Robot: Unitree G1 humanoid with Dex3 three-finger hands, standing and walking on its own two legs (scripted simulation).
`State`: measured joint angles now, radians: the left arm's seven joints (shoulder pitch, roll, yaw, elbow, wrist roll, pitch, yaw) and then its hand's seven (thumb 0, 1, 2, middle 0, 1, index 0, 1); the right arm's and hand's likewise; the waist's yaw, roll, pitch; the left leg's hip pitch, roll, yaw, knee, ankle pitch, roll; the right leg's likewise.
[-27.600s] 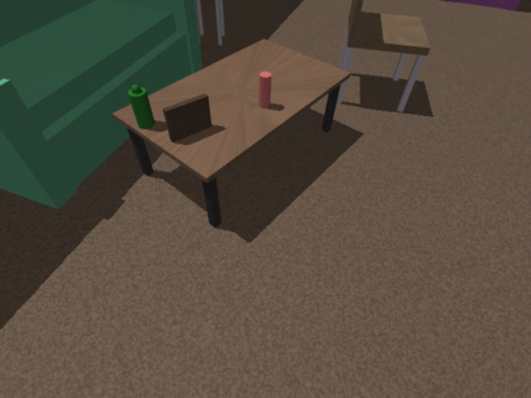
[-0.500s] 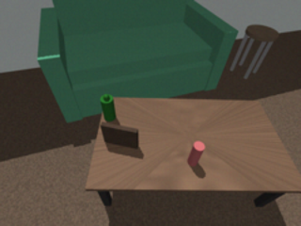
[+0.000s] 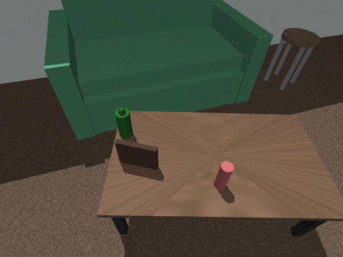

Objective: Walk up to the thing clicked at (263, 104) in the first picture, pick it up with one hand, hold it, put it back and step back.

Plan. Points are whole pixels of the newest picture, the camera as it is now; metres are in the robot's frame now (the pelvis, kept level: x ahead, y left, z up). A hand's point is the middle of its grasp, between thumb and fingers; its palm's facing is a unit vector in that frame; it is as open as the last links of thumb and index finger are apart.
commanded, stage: stand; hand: right
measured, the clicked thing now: (223, 176) +0.50 -0.22 -0.33
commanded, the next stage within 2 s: step back in 1.58 s
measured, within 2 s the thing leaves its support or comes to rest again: neither
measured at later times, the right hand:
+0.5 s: hand out of the picture +0.07 -0.25 -0.16, palm faces -0.02 +0.94 -0.35, open 7.3 cm
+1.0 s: hand out of the picture +0.07 -0.25 -0.16, palm faces -0.02 +0.94 -0.35, open 7.3 cm
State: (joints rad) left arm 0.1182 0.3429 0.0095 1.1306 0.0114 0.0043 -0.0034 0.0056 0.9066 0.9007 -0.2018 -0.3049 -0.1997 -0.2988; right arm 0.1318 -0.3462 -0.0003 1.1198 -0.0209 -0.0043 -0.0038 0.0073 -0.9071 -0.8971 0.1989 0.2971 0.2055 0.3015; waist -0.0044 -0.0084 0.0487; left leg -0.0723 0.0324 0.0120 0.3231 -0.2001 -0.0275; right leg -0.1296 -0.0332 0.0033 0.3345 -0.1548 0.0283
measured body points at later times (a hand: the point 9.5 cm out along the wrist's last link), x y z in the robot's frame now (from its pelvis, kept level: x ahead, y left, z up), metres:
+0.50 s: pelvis +0.00 +0.00 +0.00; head +0.01 +0.00 +0.45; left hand +0.08 +0.30 -0.13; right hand +0.07 -0.30 -0.13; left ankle -0.01 +0.14 -0.75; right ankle +0.02 -0.14 -0.75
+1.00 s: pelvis +0.00 +0.00 +0.00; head +0.00 +0.01 +0.45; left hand +0.07 +0.30 -0.14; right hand +0.07 -0.30 -0.13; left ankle -0.01 +0.14 -0.75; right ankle +0.02 -0.14 -0.75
